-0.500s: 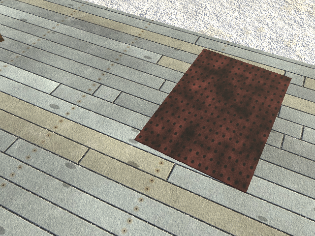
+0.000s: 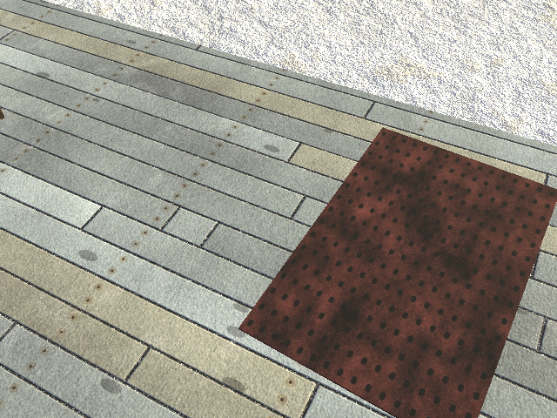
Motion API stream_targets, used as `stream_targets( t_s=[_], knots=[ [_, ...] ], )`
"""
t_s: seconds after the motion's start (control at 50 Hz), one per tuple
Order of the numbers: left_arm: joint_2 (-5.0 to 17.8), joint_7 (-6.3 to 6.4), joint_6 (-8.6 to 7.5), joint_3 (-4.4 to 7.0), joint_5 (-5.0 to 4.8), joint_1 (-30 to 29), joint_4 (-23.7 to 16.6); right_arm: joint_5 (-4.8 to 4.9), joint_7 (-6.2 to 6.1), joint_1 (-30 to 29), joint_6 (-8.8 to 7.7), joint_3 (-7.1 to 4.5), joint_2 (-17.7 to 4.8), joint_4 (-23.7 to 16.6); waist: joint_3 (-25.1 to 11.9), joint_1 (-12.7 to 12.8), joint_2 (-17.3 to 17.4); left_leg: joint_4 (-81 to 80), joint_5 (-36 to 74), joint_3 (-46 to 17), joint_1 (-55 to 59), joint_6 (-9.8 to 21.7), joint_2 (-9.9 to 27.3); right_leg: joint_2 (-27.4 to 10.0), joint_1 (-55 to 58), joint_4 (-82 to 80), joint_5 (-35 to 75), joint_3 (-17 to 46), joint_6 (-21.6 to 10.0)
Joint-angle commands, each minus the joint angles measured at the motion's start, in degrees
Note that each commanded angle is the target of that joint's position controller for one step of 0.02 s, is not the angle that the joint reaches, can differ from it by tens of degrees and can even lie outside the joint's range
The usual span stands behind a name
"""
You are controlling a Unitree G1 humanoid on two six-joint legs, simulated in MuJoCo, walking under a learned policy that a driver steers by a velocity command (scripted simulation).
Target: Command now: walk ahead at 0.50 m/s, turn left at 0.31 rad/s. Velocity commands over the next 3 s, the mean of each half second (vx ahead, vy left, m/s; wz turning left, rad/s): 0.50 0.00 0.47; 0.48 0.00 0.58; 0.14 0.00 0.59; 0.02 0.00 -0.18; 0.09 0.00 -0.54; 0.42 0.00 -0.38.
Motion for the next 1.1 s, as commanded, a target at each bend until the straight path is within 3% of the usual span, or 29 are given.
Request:
stream_targets(
  t_s=[0.02, 0.16, 0.24, 0.3, 0.34, 0.36, 0.38, 0.4, 0.42, 0.44, 0.46, 0.48, 0.5, 0.54, 0.6, 0.7, 0.8, 0.86, 0.9, 0.92, 0.94, 0.96, 0.98, 1.0, 1.02, 1.04, 1.06, 1.08, 1.1],
  knots=[
    [4.4, 0.41, -1.94, 0.51, -0.24, 3.9, -1.0, -0.30, 0.80, 3.8, 1.50, -0.57, -1.3, -1.6, 0.7, -1.2, -4.8, -0.3, 5.0, -1.5, -6.1, -0.7, 3.0, -16.5, 1.5, -15.2, 6.9, 11.5, -3.7],
    [4.4, 1.09, -2.01, 0.04, -0.24, 9.5, 0.0, 0.21, 1.74, -10.9, 1.51, 0.21, -0.6, -7.3, 3.2, 1.4, -5.2, -17.5, 17.3, 3.3, -12.0, -1.7, 2.2, -14.3, 7.1, -14.7, 19.7, 0.9, -0.9],
    [5.5, 1.97, -1.44, 0.14, -0.06, 14.0, 1.5, -0.05, 2.06, -17.3, 1.37, 0.82, -0.4, -10.4, 3.8, 3.3, -5.3, -26.5, 16.0, 7.9, -11.2, 0.1, 0.5, -16.4, 14.6, -12.2, 28.5, -2.2, -0.9],
    [7.1, 2.65, -0.67, 0.46, 0.17, 13.6, 1.7, -0.28, 1.89, -15.6, 1.36, 0.28, -1.6, -10.7, 1.6, 1.4, -7.0, -29.0, 9.2, 10.7, -5.8, 3.1, -3.2, -17.7, 19.3, -4.5, 48.5, -5.0, -0.3],
    [8.9, 2.88, 0.17, 1.02, 0.48, 12.1, 1.1, -0.41, 1.57, -9.0, 1.37, -0.67, -3.3, -9.1, -2.4, -1.8, -8.6, -29.8, 3.2, 11.9, 1.6, 6.0, -6.8, -18.2, 20.4, 7.0, 59.5, -6.3, -0.6],
    [9.7, 2.63, 0.66, 1.29, 0.48, 11.6, 0.5, -0.60, 1.39, -3.6, 1.09, -1.47, -4.8, -7.5, -5.6, -4.0, -8.5, -32.4, 1.8, 11.2, 8.3, 7.6, -8.2, -18.4, 18.5, 16.4, 56.9, -6.3, -0.7],
    [10.1, 2.14, 0.83, 1.44, 0.12, 9.7, -0.7, -1.24, 0.92, 4.3, 0.68, -2.74, -7.4, -5.4, -9.3, -8.4, -5.8, -38.1, 3.2, 6.6, 20.5, 10.0, -6.6, -17.3, 10.2, 30.7, 45.5, -7.0, 0.7],
    [5.9, 1.57, 0.29, 0.89, -1.18, 9.7, -4.2, -1.10, 0.20, 6.4, 1.02, -4.79, -13.5, -6.2, -15.7, -7.8, 7.6, -40.5, 2.4, -18.2, 38.1, 16.0, 9.6, -9.4, -10.9, 54.1, 6.3, -7.8, 4.0],
    [6.9, 0.50, -0.32, 0.91, -1.18, 7.9, -8.0, -0.26, 0.41, 4.8, 1.69, -5.07, -17.0, -7.5, -19.4, -5.1, 6.9, -48.8, 7.2, -43.0, 43.4, 23.7, 18.9, 0.0, -26.2, 66.1, -20.5, 4.3, 5.2],
    [7.3, 0.15, -0.85, 0.93, -0.42, 0.8, -9.0, 0.47, -0.21, 3.3, 2.12, -4.52, -14.6, -6.9, -11.4, -5.6, -1.5, -49.7, 6.1, -33.1, 38.7, 21.2, 16.7, -4.9, -32.5, 64.8, -15.0, 10.1, 4.6],
    [6.9, -0.05, -1.50, 0.65, -0.88, 0.9, -9.5, 1.02, -0.52, 0.6, 1.87, -3.68, -11.4, -6.5, -4.4, -2.9, -3.4, -51.1, 9.1, -26.3, 29.7, 17.7, 14.8, -7.5, -31.3, 58.0, -10.3, 9.9, 4.4],
    [6.7, 0.07, -1.23, 0.79, -0.42, 1.0, -9.3, 0.95, -0.68, -1.5, 1.38, -2.93, -9.0, -6.6, -1.5, -0.2, -5.9, -52.0, 14.0, -21.5, 23.9, 14.4, 11.1, -9.4, -27.9, 51.7, -8.8, 10.2, 4.7],
    [6.2, 0.17, -0.09, 0.71, 0.84, 2.8, -8.7, 1.48, -0.91, -3.3, 0.91, -2.54, -8.2, -7.1, -0.8, 1.7, -6.1, -52.7, 17.9, -17.0, 19.8, 12.6, 8.1, -9.9, -24.2, 49.0, -7.8, 9.9, 5.4],
    [5.5, -0.24, 2.01, 0.55, 1.93, 4.0, -9.1, 1.72, -0.84, -2.3, -0.45, -2.27, -8.4, -7.1, -2.1, 2.9, -2.7, -52.3, 26.3, -14.3, 16.6, 12.9, 6.0, -10.1, -20.6, 45.4, -8.0, 9.4, 7.0],
    [5.7, -0.79, 3.13, 0.50, 1.75, -1.5, -11.6, 1.65, -0.69, 1.0, -1.06, -2.63, -10.4, -6.9, -1.5, 1.8, -1.2, -53.1, 27.9, -12.5, 16.3, 11.4, 3.3, -10.0, -23.6, 38.5, -2.7, 7.9, 8.7],
    [6.3, -1.09, 3.40, 0.12, 1.31, -12.9, -16.2, 1.51, -0.59, 7.2, -0.55, -2.69, -10.8, -7.1, -0.8, -2.6, 1.3, -52.6, 25.6, -15.4, 22.8, 9.1, 3.0, -8.5, -29.6, 26.5, 5.8, 8.2, 9.0],
    [6.7, -1.61, 2.44, -0.72, 0.72, -20.6, -20.0, 0.78, -1.19, 10.5, -0.34, -2.76, -11.6, -7.7, -0.2, -5.0, 2.1, -48.9, 30.3, -18.3, 28.7, 8.9, 4.2, -5.4, -29.0, 16.5, 7.2, 8.4, 7.7],
    [8.5, -1.37, 1.62, -0.48, 0.30, -16.5, -20.1, 0.51, -1.76, 7.5, -0.46, -3.13, -13.2, -9.1, -0.9, -1.9, 3.2, -45.3, 34.5, -19.9, 26.7, 6.2, 4.9, -3.7, -18.3, 9.8, 4.4, 9.4, 5.6],
    [11.2, -0.25, 0.77, 0.71, 0.17, -3.7, -16.5, 0.69, -1.12, 4.1, -0.93, -3.38, -14.5, -10.2, -6.5, 4.3, 1.3, -32.7, 43.3, -18.0, 22.1, 3.5, 1.4, -1.2, 0.3, 5.3, 2.6, 8.0, 3.5],
    [13.9, 0.67, -0.06, 1.46, 1.23, 4.4, -15.4, 1.43, -0.56, 3.9, -1.34, -2.89, -12.4, -11.0, -12.3, 7.8, -2.1, -19.0, 35.5, -15.3, 15.7, 1.8, -2.8, -8.0, 13.3, 3.6, 1.5, 13.9, 1.4],
    [19.0, 1.48, -0.01, 2.36, 3.00, 8.5, -16.3, 3.73, -0.78, 7.8, -1.28, -1.37, -5.8, -13.3, -20.2, 6.5, -13.1, -0.6, 0.6, -8.2, 0.6, -0.5, -10.2, -25.6, 28.1, 2.2, 6.1, 34.2, -2.6],
    [19.1, 1.02, 0.95, 2.63, 1.75, 5.3, -16.8, 2.60, -1.36, 12.8, -0.62, -1.84, -9.0, -13.5, -23.2, 2.2, -18.5, 8.1, -17.3, -6.3, -5.2, -0.7, -11.2, -31.3, 26.2, -1.1, 17.2, 49.9, -7.9],
    [13.2, 0.81, 1.40, 1.39, 0.83, 0.9, -18.0, 1.16, -1.83, 11.6, 0.57, -2.29, -11.0, -11.6, -15.6, 0.4, -8.9, 11.6, -13.1, -6.2, -6.3, -1.0, -7.0, -29.3, 18.3, 0.0, 19.6, 42.0, -8.0],
    [8.6, 0.67, 1.36, 0.08, 0.25, -1.4, -17.9, 0.51, -1.43, 7.9, 1.12, -2.24, -10.6, -11.5, -8.9, 0.7, -3.6, 9.6, -10.2, -4.9, -5.9, -1.8, -5.4, -25.6, 11.1, -0.4, 25.6, 31.3, -6.9],
    [7.1, 0.69, 1.33, -0.56, 0.46, -2.2, -17.7, 0.37, -1.00, 6.3, 1.68, -2.26, -9.6, -11.9, -6.8, 0.1, -4.1, 7.0, -8.8, -4.3, -5.0, -2.4, -3.7, -22.4, 7.5, -1.5, 29.3, 23.8, -5.0],
    [7.2, 0.90, 1.09, -0.71, 0.26, -1.6, -17.0, -0.25, -0.37, 5.5, 2.52, -2.29, -9.2, -12.5, -5.5, -0.3, -7.5, 5.3, -8.2, -3.7, -4.5, -3.1, -2.9, -20.7, 5.1, -2.5, 32.8, 19.5, -4.5],
    [8.0, 0.83, 0.85, -0.56, 0.06, -0.9, -16.4, -0.33, 0.20, 5.9, 3.33, -2.15, -8.5, -12.6, -5.0, -0.7, -8.5, 5.4, -7.3, -2.8, -2.4, -3.4, -3.1, -19.6, 2.0, -3.6, 36.8, 16.0, -4.5],
    [9.0, 0.60, 0.40, -0.29, 0.07, -0.3, -16.2, -0.14, 0.58, 6.0, 3.81, -2.08, -8.1, -13.3, -5.7, -1.0, -10.8, 5.0, -6.7, -2.5, -2.7, -3.8, -3.5, -20.5, 2.2, -3.3, 41.5, 14.9, -5.8],
    [9.3, 0.51, 0.25, -0.13, -0.07, -0.4, -16.0, -0.03, 0.84, 5.0, 4.11, -2.06, -8.1, -13.9, -6.2, -1.3, -10.1, 4.1, -5.8, -2.5, -3.8, -4.1, -3.5, -20.6, 2.8, -3.5, 42.6, 13.1, -6.2]
  ],
)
